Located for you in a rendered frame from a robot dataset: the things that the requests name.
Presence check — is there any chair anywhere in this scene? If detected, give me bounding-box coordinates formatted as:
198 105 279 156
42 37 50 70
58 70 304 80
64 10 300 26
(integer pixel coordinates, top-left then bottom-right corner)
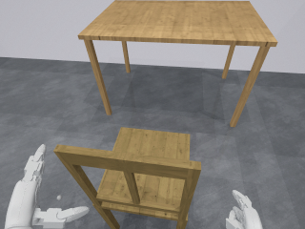
53 127 201 229

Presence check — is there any right robot hand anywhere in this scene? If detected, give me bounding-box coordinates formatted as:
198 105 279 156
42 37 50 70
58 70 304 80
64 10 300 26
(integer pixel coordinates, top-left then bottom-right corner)
226 190 263 229

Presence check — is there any table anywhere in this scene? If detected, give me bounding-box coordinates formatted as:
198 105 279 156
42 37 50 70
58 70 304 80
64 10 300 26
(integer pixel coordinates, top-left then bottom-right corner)
77 0 278 127

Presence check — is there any left robot hand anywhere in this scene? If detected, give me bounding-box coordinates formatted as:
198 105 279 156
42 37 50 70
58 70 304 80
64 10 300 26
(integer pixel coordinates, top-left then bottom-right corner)
4 144 90 229

